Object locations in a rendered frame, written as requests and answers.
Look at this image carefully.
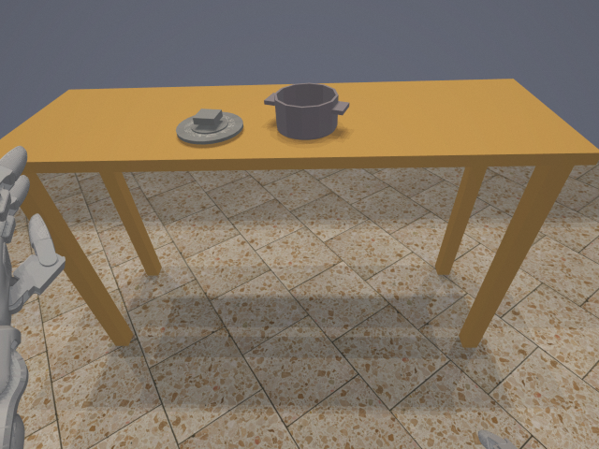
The right robot hand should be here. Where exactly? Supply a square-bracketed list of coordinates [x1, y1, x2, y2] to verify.
[478, 429, 518, 449]

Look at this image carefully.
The table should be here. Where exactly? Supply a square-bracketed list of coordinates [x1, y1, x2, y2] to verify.
[0, 79, 599, 348]

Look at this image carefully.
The robot left forearm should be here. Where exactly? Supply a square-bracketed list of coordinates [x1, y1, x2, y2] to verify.
[0, 326, 29, 449]

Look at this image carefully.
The lid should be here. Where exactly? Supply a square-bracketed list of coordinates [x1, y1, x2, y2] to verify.
[176, 111, 243, 144]

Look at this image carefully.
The pot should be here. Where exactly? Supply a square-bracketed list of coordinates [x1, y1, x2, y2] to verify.
[264, 83, 349, 140]

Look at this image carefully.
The left robot hand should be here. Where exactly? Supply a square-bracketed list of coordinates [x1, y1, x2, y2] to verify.
[0, 146, 66, 326]

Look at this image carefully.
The knob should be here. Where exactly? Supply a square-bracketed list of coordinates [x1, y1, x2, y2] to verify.
[193, 109, 223, 125]

